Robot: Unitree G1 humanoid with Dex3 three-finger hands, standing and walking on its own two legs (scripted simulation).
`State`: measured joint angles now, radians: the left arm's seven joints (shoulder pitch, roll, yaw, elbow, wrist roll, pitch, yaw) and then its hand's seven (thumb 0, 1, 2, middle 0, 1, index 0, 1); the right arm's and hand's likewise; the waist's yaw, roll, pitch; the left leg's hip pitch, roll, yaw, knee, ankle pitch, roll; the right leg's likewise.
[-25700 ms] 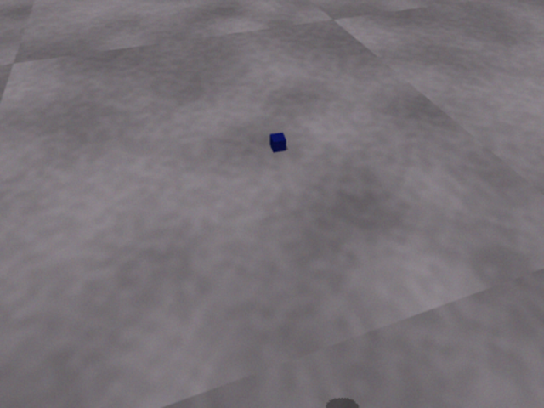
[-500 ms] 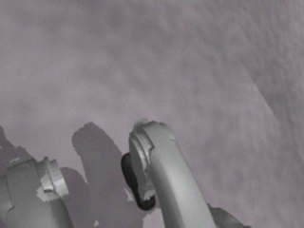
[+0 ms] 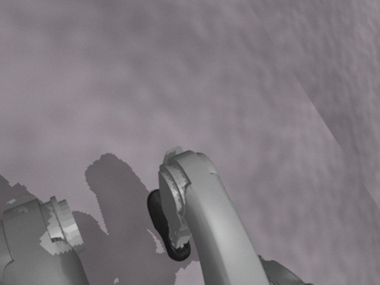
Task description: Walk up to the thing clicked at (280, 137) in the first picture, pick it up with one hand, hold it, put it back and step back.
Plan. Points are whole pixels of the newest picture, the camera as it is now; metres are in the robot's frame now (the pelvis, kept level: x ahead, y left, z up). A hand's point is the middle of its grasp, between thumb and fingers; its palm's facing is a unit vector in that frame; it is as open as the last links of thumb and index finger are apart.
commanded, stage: close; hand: left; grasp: from above
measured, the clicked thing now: out of the picture +0.42 +0.35 -0.27
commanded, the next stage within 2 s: settle in 0.20 s
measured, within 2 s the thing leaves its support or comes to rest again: leaves its support in 0.68 s
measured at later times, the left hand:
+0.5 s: hand out of the picture +0.41 +0.35 -0.25, palm faces -0.37 -0.27 -0.89, open 10.9 cm
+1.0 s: hand out of the picture +0.42 +0.37 -0.16, palm faces -0.33 -0.24 -0.91, open 10.5 cm
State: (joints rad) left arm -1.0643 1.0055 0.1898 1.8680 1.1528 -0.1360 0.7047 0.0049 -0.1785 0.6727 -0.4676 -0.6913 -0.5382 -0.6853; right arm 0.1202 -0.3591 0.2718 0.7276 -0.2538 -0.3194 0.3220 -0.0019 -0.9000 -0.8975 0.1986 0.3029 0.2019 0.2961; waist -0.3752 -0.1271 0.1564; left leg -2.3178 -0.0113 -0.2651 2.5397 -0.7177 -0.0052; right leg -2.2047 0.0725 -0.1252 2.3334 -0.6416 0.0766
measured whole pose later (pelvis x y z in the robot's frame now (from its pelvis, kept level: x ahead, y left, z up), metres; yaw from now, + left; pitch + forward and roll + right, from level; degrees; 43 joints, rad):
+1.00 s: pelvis +0.01 -0.01 +0.01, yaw +3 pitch +33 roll -12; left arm -0.94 0.78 0.17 1.54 1.08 -0.02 0.49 0.00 -0.15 0.72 -0.60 -0.74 -0.66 -0.65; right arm 0.16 -0.34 0.10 0.77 -0.16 -0.23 0.33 0.00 -0.92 -0.90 0.20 0.30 0.20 0.30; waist -0.27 0.00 -0.04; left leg -2.33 -0.01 -0.19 2.46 -0.72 -0.01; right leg -2.25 0.04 -0.07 2.31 -0.66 0.06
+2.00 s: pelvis +0.00 -0.02 +0.15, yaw +10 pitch +33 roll -5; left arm -0.57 0.55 0.02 0.90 0.97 0.08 0.16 0.00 -0.12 0.61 -0.68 -0.61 -0.73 -0.53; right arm 0.17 -0.27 -0.02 0.68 -0.01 0.00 0.08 0.00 -0.92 -0.90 0.20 0.30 0.20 0.30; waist -0.11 0.06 -0.21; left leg -1.91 0.00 -0.10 1.99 -0.65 -0.02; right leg -1.87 0.00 -0.02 1.92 -0.63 0.05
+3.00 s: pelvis +0.08 -0.01 +0.42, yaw +12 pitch +11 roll -1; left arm -0.34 0.32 -0.20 0.81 0.87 0.30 0.16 0.00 -0.12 0.62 -0.69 -0.57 -0.74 -0.53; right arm 0.26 -0.24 -0.02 0.78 0.04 -0.09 -0.05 0.01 -0.91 -0.90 0.20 0.30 0.20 0.30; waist -0.06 0.04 -0.09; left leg -0.65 0.03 -0.02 0.87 -0.41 -0.02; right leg -0.65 0.00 0.02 0.85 -0.39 0.02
